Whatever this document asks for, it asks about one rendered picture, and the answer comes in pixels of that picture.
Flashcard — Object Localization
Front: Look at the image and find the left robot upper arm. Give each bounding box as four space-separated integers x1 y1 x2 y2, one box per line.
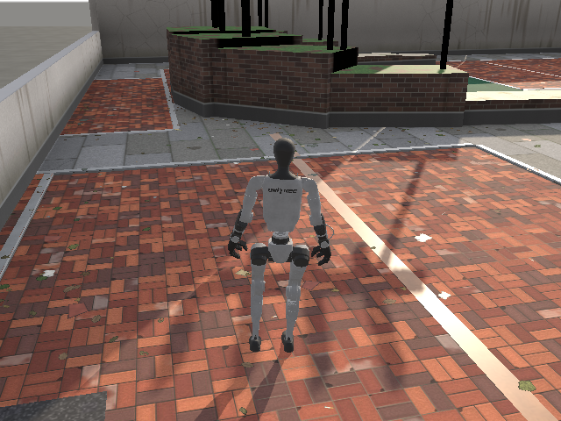
239 175 265 224

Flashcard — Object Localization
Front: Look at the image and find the robot thigh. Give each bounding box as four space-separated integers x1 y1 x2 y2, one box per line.
286 245 309 301
250 243 268 295

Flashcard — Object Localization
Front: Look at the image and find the robot left forearm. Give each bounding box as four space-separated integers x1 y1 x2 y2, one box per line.
230 209 248 243

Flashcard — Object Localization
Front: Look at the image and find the robot right forearm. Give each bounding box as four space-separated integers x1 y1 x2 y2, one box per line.
314 213 330 248

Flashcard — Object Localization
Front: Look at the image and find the left robot hand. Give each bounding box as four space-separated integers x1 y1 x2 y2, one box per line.
228 238 248 259

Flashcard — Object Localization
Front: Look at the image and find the right robot hand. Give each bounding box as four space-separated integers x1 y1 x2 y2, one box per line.
311 246 331 266

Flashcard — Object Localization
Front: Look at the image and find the right robot upper arm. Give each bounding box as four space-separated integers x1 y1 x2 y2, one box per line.
302 177 323 226

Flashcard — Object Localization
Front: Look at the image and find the right robot thigh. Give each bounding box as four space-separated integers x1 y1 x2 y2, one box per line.
286 245 309 301

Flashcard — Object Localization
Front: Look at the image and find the left robot thigh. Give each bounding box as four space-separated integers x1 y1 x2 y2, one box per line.
250 243 268 295

